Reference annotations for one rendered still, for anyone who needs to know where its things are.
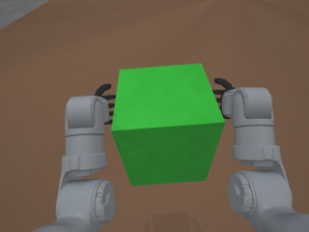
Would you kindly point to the robot right forearm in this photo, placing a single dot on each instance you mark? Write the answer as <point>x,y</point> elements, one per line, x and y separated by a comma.
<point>251,111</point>

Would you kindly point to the robot left hand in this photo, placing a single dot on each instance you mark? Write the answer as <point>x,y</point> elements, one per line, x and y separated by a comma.
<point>99,93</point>

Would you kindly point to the carton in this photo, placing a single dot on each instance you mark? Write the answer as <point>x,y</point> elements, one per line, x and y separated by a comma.
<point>166,124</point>

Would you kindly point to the right robot upper arm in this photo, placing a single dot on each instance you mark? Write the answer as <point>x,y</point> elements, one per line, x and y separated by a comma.
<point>263,197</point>

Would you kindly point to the robot right hand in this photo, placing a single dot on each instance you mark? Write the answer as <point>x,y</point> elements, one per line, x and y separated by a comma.
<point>228,86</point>

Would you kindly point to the left robot upper arm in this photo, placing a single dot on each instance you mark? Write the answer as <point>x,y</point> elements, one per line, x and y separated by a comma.
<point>83,205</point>

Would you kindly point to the robot left forearm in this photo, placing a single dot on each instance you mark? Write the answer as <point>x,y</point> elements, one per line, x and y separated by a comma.
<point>84,131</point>

